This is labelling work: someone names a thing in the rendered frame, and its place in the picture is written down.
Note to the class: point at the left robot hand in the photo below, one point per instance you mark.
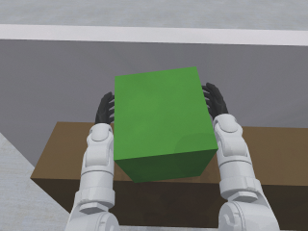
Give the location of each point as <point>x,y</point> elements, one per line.
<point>104,112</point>

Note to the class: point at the robot right forearm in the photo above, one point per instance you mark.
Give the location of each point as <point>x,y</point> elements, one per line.
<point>238,181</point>

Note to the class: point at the pedestal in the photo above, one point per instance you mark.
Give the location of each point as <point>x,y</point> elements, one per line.
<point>279,157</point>

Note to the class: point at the robot right upper arm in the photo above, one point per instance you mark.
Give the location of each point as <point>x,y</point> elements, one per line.
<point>244,216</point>

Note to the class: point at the robot left upper arm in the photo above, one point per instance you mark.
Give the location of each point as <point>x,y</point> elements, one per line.
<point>103,221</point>

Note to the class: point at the carton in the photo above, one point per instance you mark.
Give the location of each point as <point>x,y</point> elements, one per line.
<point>162,126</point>

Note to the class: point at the right robot hand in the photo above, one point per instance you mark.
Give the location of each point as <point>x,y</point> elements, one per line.
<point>215,102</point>

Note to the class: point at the robot left forearm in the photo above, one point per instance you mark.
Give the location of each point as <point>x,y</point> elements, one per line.
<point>96,192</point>

